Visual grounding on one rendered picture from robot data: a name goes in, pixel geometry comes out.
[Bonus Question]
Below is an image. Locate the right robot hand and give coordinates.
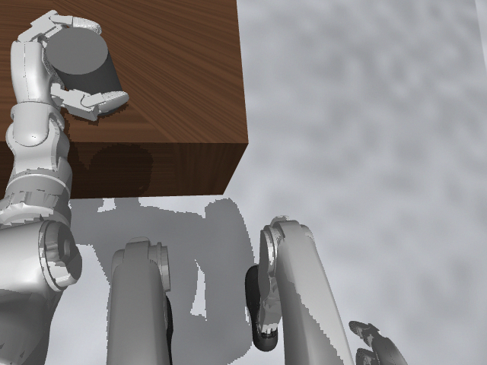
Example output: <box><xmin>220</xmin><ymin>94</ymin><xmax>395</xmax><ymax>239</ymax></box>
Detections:
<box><xmin>349</xmin><ymin>321</ymin><xmax>408</xmax><ymax>365</ymax></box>

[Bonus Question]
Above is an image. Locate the right robot foot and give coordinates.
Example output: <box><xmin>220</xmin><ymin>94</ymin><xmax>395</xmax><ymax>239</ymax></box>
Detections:
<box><xmin>245</xmin><ymin>265</ymin><xmax>278</xmax><ymax>352</ymax></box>

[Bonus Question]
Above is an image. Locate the left robot hand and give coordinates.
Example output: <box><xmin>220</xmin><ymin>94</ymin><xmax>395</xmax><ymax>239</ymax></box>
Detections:
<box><xmin>11</xmin><ymin>10</ymin><xmax>129</xmax><ymax>121</ymax></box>

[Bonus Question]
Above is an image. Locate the can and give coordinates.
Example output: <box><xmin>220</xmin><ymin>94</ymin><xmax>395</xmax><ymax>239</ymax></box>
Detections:
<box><xmin>46</xmin><ymin>27</ymin><xmax>123</xmax><ymax>116</ymax></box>

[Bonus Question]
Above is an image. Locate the left robot arm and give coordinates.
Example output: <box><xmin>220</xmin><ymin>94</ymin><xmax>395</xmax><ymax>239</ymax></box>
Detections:
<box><xmin>0</xmin><ymin>102</ymin><xmax>82</xmax><ymax>365</ymax></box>

